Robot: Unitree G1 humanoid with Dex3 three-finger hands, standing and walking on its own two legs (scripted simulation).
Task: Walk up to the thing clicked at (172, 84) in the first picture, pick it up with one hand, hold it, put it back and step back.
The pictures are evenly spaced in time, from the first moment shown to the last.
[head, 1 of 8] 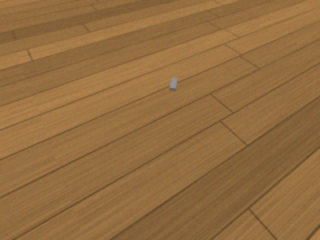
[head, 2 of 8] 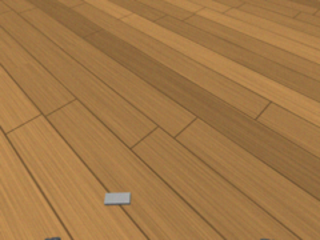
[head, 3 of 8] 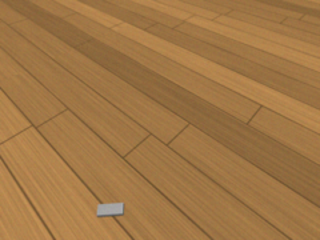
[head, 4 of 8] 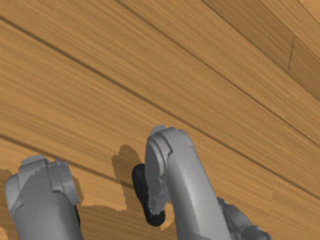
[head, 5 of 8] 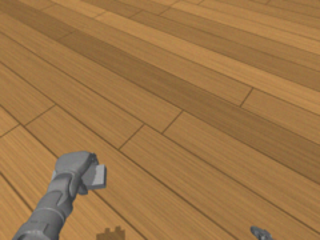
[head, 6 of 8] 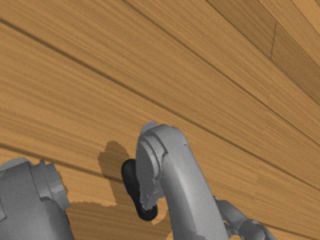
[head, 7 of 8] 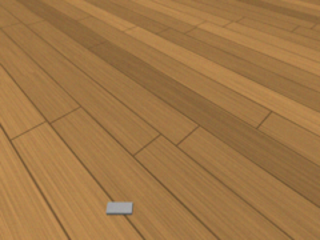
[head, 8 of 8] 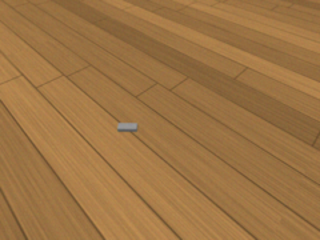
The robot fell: no
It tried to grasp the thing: yes
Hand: left
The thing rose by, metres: 0.69
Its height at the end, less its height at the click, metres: +0.00
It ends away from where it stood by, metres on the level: 0.01
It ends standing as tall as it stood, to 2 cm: yes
